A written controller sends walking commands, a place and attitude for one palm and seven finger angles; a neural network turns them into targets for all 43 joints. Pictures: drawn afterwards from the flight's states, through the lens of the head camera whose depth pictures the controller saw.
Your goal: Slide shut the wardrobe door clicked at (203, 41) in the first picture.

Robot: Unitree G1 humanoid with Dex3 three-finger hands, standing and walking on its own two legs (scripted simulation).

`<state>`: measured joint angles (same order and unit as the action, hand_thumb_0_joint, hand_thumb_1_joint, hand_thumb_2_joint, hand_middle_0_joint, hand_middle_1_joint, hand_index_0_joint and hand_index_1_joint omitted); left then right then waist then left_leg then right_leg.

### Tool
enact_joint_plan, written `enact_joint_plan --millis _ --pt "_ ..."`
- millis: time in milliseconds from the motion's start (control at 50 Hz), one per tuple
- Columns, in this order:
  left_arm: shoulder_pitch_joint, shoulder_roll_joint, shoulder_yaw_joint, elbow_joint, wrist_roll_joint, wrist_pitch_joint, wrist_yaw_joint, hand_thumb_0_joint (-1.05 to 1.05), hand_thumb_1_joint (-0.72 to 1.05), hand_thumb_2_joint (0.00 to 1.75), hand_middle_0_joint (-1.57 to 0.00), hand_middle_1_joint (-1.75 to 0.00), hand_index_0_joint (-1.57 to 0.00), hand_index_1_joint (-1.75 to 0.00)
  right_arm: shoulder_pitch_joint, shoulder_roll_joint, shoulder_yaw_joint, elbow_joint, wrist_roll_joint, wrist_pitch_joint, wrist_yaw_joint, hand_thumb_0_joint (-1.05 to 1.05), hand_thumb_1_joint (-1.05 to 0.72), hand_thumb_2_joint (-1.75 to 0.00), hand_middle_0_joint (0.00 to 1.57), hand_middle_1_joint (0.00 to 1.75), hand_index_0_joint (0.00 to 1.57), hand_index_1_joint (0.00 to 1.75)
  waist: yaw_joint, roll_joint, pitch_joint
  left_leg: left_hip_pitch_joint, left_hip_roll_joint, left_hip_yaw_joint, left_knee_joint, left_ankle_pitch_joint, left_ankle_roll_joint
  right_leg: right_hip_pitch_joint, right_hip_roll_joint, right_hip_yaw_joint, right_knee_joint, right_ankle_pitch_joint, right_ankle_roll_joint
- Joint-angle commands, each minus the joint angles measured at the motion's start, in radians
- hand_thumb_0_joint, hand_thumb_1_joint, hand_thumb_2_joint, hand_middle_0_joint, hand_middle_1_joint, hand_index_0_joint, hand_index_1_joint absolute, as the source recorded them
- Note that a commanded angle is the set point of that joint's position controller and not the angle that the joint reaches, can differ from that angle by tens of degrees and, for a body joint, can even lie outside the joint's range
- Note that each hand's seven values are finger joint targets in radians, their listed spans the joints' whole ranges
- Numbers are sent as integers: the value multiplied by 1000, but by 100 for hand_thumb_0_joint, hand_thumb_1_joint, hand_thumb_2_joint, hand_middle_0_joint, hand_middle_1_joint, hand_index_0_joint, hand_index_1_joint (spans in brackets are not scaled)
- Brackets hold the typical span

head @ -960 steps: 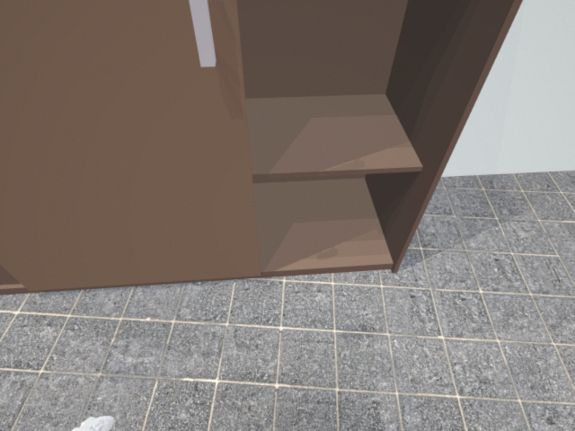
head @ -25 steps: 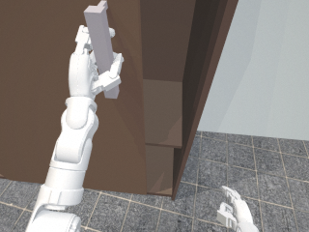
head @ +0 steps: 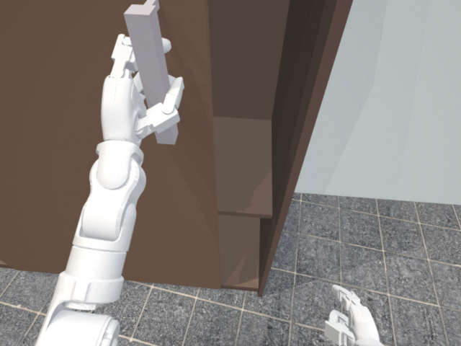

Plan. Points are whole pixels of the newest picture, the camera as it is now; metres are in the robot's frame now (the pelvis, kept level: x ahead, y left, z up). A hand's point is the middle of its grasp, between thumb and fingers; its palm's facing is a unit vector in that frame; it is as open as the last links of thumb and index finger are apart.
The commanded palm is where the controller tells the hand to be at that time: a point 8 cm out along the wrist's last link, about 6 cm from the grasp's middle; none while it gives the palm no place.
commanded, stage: step sideways, sliding the door along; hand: left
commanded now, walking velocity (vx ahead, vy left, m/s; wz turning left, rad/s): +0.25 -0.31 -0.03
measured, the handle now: (160, 77) +0.41 +0.13 +0.26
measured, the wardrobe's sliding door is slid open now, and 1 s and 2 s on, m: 0.15 0.15 0.15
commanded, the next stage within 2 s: stop walking and hold the door there in 0.94 s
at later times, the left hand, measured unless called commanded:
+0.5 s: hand (172, 106) +0.37 +0.11 +0.25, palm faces +0.07 -1.00 -0.06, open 7.2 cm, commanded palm +0.35 +0.13 +0.26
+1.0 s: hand (172, 106) +0.37 +0.11 +0.25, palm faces +0.06 -1.00 -0.05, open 7.3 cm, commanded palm +0.35 +0.13 +0.26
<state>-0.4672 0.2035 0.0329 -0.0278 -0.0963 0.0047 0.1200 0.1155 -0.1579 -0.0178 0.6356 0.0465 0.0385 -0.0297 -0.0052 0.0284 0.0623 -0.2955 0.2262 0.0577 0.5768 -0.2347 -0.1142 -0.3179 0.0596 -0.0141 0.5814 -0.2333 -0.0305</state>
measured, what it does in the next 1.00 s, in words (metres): stands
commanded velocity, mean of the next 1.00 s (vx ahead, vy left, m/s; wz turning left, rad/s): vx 0.14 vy -0.30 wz -0.05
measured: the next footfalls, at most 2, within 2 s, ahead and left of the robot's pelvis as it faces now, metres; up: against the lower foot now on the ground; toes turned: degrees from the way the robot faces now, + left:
none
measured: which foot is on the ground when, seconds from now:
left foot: down 0.00-1.00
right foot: down 0.00-1.00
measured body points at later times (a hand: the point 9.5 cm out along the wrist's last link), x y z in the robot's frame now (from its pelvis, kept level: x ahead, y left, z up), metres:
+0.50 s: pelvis +0.01 -0.01 +0.00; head +0.02 -0.01 +0.45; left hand +0.36 +0.16 +0.25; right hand +0.20 -0.23 -0.09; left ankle +0.03 +0.20 -0.72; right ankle +0.05 -0.10 -0.73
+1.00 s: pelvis +0.01 -0.01 +0.00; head +0.03 -0.01 +0.45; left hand +0.36 +0.16 +0.25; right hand +0.20 -0.22 -0.09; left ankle +0.03 +0.21 -0.72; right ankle +0.05 -0.10 -0.73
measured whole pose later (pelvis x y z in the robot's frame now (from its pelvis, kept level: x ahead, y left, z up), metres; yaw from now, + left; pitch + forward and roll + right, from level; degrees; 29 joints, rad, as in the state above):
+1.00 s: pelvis +0.01 -0.01 +0.00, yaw +0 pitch -2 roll -1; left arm -0.44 0.19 0.03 -0.06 -0.10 0.00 0.12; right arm 0.11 -0.16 -0.02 0.63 0.05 0.03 -0.02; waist 0.01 0.03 0.06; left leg -0.28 0.23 0.03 0.56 -0.24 -0.10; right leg -0.31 0.07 -0.03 0.57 -0.24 -0.05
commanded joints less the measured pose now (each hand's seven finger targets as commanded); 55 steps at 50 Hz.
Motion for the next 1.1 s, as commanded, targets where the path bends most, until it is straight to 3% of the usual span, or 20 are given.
enact_joint_plan --millis 0,40,80,120,140,180,240,260,300,340,440,500,540,660,740,860,940,1020,1040,1080 --pt "-514 132 12 -318 19 -141 -49 0 90 90 -45 -140 -45 -140 -122 -100 -30 -154 8 -56 -9 0 -90 -90 20 30 20 30 -19 -82 -387 195 -55 41 54 90 126 24 -79 72 -171 82 3" --pt "-524 112 0 -324 14 -138 -45 0 90 90 -45 -140 -45 -140 -123 -92 -28 -146 2 -59 -18 0 -90 -90 20 30 20 30 -34 -141 -395 231 -102 36 63 17 124 -28 -125 146 -214 50 -31" --pt "-525 90 -26 -338 6 -138 -42 0 90 90 -45 -140 -45 -140 -135 -103 -21 -146 -2 -59 -24 0 -90 -90 20 30 20 30 -38 12 -364 257 -40 -35 -70 39 145 -59 -80 72 -146 28 -7" --pt "-501 108 2 -334 9 -149 -45 0 90 90 -45 -140 -45 -140 -148 -120 -27 -150 -5 -58 -18 0 -90 -90 20 30 20 30 -12 155 -364 227 86 -81 -129 128 173 -15 -37 -31 -38 20 35" --pt "-495 89 -20 -340 12 -152 -52 0 90 90 -45 -140 -45 -140 -141 -114 -29 -154 0 -55 -11 0 -90 -90 20 30 20 30 -4 154 -376 211 95 -55 -103 193 174 43 -41 -43 -41 19 39" --pt "-503 91 -38 -334 21 -149 -59 0 90 90 -45 -140 -45 -140 -122 -102 -28 -155 9 -55 -6 0 -90 -90 20 30 20 30 -15 43 -383 206 18 -4 -10 251 144 87 -56 -10 -132 113 30" --pt "-517 102 -19 -329 18 -142 -55 0 90 90 -45 -140 -45 -140 -116 -96 -36 -146 6 -65 -12 0 -90 -90 20 30 20 30 -36 -163 -415 241 -94 32 86 120 119 22 -136 144 -199 199 -30" --pt "-523 81 -37 -337 13 -142 -53 0 90 90 -45 -140 -45 -140 -125 -97 -32 -145 4 -67 -13 0 -90 -90 20 30 20 30 -40 -126 -408 261 -91 17 41 99 124 -3 -136 145 -197 156 -30" --pt "-513 64 -45 -353 5 -149 -51 0 90 90 -45 -140 -45 -140 -151 -113 -27 -155 0 -72 -13 0 -90 -90 20 30 20 30 -31 87 -375 291 13 -62 -98 156 151 -54 -57 39 -99 93 17" --pt "-495 52 -64 -369 12 -156 -61 0 90 90 -45 -140 -45 -140 -147 -114 -31 -164 1 -65 -4 0 -90 -90 20 30 20 30 -11 150 -385 244 81 -51 -90 259 168 40 -49 -30 -57 83 41" --pt "-507 64 -62 -352 18 -146 -60 0 90 90 -45 -140 -45 -140 -120 -99 -39 -159 8 -67 -2 0 -90 -90 20 30 20 30 -38 -131 -416 252 -76 20 69 157 121 34 -127 123 -186 211 -18" --pt "-497 55 -58 -362 8 -148 -52 0 90 90 -45 -140 -45 -140 -151 -112 -33 -161 3 -69 -5 0 -90 -90 20 30 20 30 -31 42 -375 289 -10 -42 -66 118 144 -53 -71 66 -133 89 8" --pt "-486 46 -70 -373 12 -155 -58 0 90 90 -45 -140 -45 -140 -146 -113 -33 -168 3 -64 0 0 -90 -90 20 30 20 30 -17 126 -389 258 50 -50 -81 239 156 26 -49 -13 -87 109 34" --pt "-491 79 -48 -369 17 -151 -58 0 90 90 -45 -140 -45 -140 -125 -106 -42 -162 9 -66 1 0 -90 -90 20 30 20 30 -37 -80 -426 280 -55 8 39 213 125 33 -111 98 -163 234 -9" --pt "-470 58 -62 -383 13 -155 -59 0 90 90 -45 -140 -45 -140 -140 -114 -35 -169 4 -63 3 0 -90 -90 20 30 20 30 -21 85 -400 258 32 -40 -58 248 148 36 -56 2 -105 138 30" --pt "-482 76 -51 -378 15 -154 -59 0 90 90 -45 -140 -45 -140 -129 -107 -38 -165 7 -65 2 0 -90 -90 20 30 20 30 -33 -42 -417 263 -39 -2 21 192 131 25 -100 79 -154 184 1" --pt "-474 68 -53 -386 14 -157 -59 0 90 90 -45 -140 -45 -140 -138 -111 -34 -168 5 -61 1 0 -90 -90 20 30 20 30 -22 61 -400 247 22 -32 -41 235 147 38 -60 3 -112 136 28" --pt "-478 92 -35 -365 19 -155 -58 0 90 90 -45 -140 -45 -140 -129 -110 -39 -164 10 -63 3 0 -90 -90 20 30 20 30 -27 -18 -412 255 -28 -1 25 232 131 38 -87 54 -148 188 5" --pt "-298 168 67 -207 22 -139 -45 0 90 90 -45 -140 -45 -140 -96 -121 -44 -142 1 -58 -6 0 -90 -90 20 30 20 30 -19 -56 -407 230 -48 6 46 216 129 39 -108 82 -159 207 -3" --pt "-283 121 16 -250 13 -129 -49 0 90 90 -45 -140 -45 -140 -101 -110 -25 -149 1 -54 -10 0 -90 -90 20 30 20 30 -32 -78 -383 181 -84 -7 13 112 124 57 -138 119 -183 174 -9"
